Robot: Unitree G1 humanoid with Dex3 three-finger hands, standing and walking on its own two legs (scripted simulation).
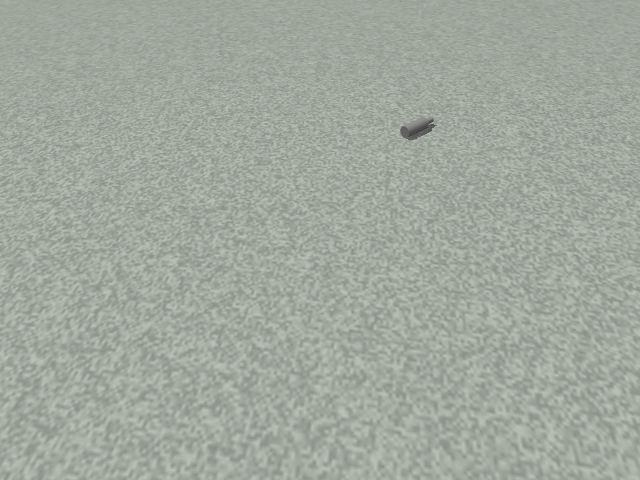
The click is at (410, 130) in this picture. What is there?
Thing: lying bottle
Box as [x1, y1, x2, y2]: [400, 117, 433, 137]
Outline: 432,117 426,119 422,117 402,126 400,129 401,134 404,137 407,137 426,128 428,123 433,120
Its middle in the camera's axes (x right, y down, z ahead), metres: +0.57 -0.64 +2.19
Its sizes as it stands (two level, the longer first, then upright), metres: 0.209 0.067 0.067
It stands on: the floor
